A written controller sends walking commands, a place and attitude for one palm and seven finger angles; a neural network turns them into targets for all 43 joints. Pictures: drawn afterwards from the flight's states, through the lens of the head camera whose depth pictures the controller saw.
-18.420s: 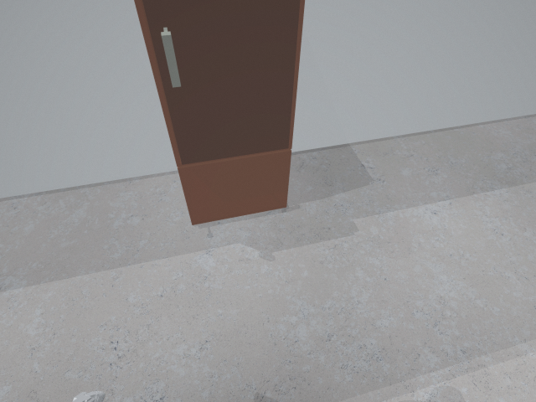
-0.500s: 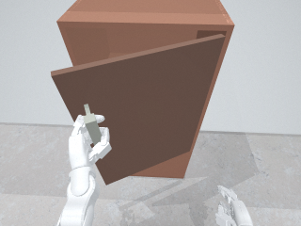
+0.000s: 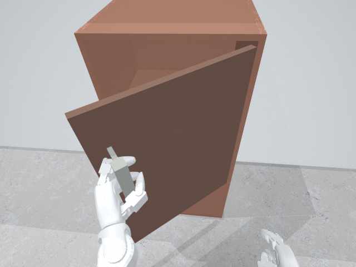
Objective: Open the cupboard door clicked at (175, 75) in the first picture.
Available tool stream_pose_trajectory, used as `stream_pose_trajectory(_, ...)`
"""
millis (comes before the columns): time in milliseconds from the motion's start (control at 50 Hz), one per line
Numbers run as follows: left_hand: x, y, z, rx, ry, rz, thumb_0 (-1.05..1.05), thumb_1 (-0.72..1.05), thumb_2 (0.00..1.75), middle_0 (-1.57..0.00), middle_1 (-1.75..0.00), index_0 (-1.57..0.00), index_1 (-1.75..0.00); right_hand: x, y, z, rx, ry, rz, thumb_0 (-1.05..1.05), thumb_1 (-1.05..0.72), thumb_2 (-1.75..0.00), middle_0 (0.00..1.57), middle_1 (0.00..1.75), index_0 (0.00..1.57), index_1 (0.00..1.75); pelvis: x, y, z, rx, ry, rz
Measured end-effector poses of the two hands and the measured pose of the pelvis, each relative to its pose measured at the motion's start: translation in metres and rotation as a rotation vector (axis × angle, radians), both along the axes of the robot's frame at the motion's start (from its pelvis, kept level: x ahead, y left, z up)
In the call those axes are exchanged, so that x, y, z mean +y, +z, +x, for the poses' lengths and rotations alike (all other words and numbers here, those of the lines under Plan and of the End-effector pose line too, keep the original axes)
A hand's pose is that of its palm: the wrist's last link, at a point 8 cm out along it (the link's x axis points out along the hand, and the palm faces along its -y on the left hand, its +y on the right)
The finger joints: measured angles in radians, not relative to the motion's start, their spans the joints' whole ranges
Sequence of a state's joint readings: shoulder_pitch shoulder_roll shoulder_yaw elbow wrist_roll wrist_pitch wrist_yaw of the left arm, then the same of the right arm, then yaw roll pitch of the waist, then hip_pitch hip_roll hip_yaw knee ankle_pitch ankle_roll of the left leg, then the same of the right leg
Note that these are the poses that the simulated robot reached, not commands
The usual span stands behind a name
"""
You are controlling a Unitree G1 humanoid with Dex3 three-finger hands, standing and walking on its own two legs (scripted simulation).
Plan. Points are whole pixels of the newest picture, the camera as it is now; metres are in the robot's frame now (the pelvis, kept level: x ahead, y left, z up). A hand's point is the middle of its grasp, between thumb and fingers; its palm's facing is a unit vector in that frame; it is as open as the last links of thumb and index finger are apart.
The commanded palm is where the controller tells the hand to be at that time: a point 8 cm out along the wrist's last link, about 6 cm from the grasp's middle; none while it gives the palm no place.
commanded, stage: open thumb and fingers to let go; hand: left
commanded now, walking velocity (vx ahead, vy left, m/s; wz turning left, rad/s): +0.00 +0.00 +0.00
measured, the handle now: (122, 177) +0.28 +0.14 +0.09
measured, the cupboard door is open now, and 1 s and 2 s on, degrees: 40 41 40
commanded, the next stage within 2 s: slide the hand sideways off the handle in 0.64 s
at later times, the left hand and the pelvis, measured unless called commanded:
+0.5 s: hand (136, 190) +0.25 +0.10 +0.09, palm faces +0.31 -0.95 +0.02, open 14.3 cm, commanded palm +0.21 +0.14 +0.09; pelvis -0.01 +0.02 +0.00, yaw -1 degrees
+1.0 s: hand (129, 209) +0.21 +0.11 +0.09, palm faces -0.15 -0.99 +0.00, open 16.1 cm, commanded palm +0.20 +0.15 +0.09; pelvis -0.02 +0.05 +0.00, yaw -1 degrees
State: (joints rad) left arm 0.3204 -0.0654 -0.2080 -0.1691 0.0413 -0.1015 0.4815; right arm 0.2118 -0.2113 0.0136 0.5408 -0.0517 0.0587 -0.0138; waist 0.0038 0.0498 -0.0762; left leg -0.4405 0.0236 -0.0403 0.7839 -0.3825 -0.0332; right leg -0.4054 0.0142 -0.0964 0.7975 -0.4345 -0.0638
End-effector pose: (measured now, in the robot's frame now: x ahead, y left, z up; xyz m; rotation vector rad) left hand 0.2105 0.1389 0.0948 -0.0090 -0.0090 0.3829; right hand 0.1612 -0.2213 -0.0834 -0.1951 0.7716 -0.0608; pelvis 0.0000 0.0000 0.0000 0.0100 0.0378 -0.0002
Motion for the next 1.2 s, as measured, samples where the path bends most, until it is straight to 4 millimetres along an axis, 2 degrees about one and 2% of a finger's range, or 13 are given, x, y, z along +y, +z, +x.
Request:
stream_pose_trajectory(80,0.001,0.0,0.0,-0.004,-0.015,-0.001,0.0,0.45,0.7,-0.36,-1.31,-0.37,-1.31,-0.004,0.0,-0.009,0.005,-0.017,-0.003,0.02,-0.91,-0.9,0.2,0.3,0.2,0.3,-0.001,0.002,-0.003,-0.004,-0.002,0.002)
stream_pose_trajectory(180,0.006,-0.001,0.0,-0.003,-0.021,-0.01,0.01,0.19,0.59,-0.35,-1.28,-0.35,-1.28,-0.003,0.003,-0.013,-0.004,-0.027,-0.009,0.02,-0.91,-0.9,0.2,0.3,0.2,0.3,0.001,0.003,-0.005,-0.008,-0.007,0.0)
stream_pose_trajectory(320,0.008,-0.001,0.0,-0.01,-0.038,-0.019,0.0,-0.22,0.42,-0.33,-1.22,-0.33,-1.23,0.007,0.009,-0.006,-0.038,-0.017,-0.009,0.02,-0.9,-0.9,0.2,0.3,0.2,0.3,0.01,0.003,-0.007,-0.009,-0.011,-0.007)
stream_pose_trajectory(440,0.007,-0.001,0.002,-0.012,-0.045,-0.018,0.0,-0.41,0.34,-0.3,-1.09,-0.3,-1.09,0.024,0.013,0.003,-0.06,0.005,0.002,0.02,-0.9,-0.9,0.2,0.3,0.2,0.3,0.02,0.002,-0.006,-0.005,-0.012,-0.011)
stream_pose_trajectory(540,0.008,-0.001,0.004,-0.01,-0.076,-0.006,-0.01,-0.47,0.31,-0.28,-0.9,-0.27,-0.91,0.038,0.015,0.008,-0.067,0.019,0.016,0.02,-0.9,-0.9,0.2,0.3,0.2,0.3,0.027,0.0,-0.006,-0.007,-0.014,-0.016)
stream_pose_trajectory(780,0.015,-0.001,0.002,-0.006,-0.116,0.007,-0.01,-0.5,0.3,-0.4,-0.66,-0.41,-0.63,0.055,0.015,0.009,-0.044,0.043,0.021,0.02,-0.9,-0.9,0.2,0.3,0.2,0.3,0.037,-0.001,-0.011,-0.016,-0.009,-0.026)
stream_pose_trajectory(900,0.027,-0.002,-0.006,-0.03,-0.446,0.067,-0.01,-0.5,0.3,-0.3,-0.49,-0.24,-0.48,0.052,0.014,-0.003,-0.071,0.024,0.02,0.02,-0.9,-0.9,0.2,0.3,0.2,0.3,0.041,-0.003,-0.015,-0.013,-0.007,-0.025)
stream_pose_trajectory(960,0.026,-0.002,-0.009,-0.03,-0.531,0.03,-0.01,-0.5,0.3,-0.24,-0.41,-0.18,-0.41,0.05,0.014,-0.01,-0.092,0.0,0.02,0.02,-0.9,-0.9,0.2,0.3,0.2,0.3,0.045,-0.004,-0.017,-0.012,-0.012,-0.027)
stream_pose_trajectory(1020,0.024,-0.002,-0.011,-0.028,-0.529,0.007,-0.01,-0.5,0.3,-0.2,-0.37,-0.19,-0.38,0.049,0.014,-0.017,-0.106,-0.015,0.022,0.02,-0.9,-0.9,0.2,0.3,0.2,0.3,0.047,-0.004,-0.018,-0.007,-0.019,-0.024)
stream_pose_trajectory(1200,0.024,-0.002,-0.012,-0.026,-0.51,0.011,-0.01,-0.5,0.3,-0.22,-0.38,-0.21,-0.36,0.046,0.015,-0.023,-0.119,-0.024,0.028,0.02,-0.9,-0.9,0.2,0.3,0.2,0.3,0.044,-0.006,-0.014,0.008,-0.04,-0.017)
